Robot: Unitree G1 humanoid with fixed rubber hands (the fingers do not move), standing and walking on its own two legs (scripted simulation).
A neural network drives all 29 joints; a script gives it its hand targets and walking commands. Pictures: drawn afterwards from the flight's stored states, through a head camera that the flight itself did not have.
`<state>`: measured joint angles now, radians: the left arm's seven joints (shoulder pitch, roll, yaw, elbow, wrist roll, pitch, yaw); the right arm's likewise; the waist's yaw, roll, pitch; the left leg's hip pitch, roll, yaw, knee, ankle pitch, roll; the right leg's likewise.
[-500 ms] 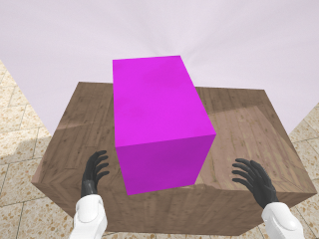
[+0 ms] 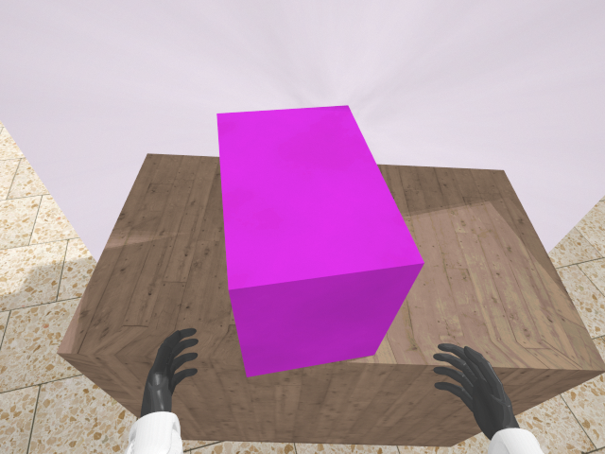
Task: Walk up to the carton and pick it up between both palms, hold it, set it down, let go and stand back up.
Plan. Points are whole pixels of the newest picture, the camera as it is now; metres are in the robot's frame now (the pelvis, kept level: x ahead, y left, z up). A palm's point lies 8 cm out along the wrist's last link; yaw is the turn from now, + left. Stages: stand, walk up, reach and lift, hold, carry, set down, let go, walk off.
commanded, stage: set down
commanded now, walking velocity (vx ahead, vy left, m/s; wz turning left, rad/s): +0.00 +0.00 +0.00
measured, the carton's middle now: (298, 238) +0.39 +0.03 +0.04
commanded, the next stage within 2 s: let go in 1.00 s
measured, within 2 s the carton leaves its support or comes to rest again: neither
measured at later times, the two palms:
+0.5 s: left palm (150, 400) +0.17 +0.20 -0.03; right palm (481, 417) +0.17 -0.22 -0.03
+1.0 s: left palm (139, 393) +0.17 +0.22 -0.02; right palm out of the picture +0.10 -0.19 -0.08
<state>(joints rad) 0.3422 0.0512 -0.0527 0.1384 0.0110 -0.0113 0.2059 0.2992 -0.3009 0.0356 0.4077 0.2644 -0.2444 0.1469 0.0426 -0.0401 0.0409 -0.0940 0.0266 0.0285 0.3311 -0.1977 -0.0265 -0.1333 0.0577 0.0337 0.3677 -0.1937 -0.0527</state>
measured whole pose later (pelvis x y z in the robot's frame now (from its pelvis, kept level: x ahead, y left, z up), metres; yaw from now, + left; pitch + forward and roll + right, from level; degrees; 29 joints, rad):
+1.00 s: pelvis -0.06 +0.03 -0.01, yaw +0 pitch -12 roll +0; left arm 0.02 0.12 -0.01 0.35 0.04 0.25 -0.05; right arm 0.19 -0.19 -0.02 0.60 -0.02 0.04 0.04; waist 0.02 0.01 0.16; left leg -0.03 0.00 0.06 0.44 -0.20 0.02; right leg -0.06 0.00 0.00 0.46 -0.22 -0.01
